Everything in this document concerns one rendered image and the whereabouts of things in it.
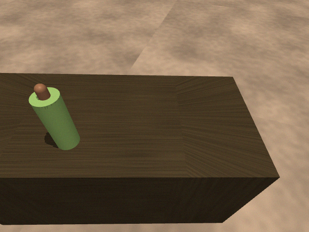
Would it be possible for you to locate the bottle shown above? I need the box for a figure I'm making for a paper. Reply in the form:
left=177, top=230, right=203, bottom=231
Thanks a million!
left=29, top=84, right=80, bottom=150

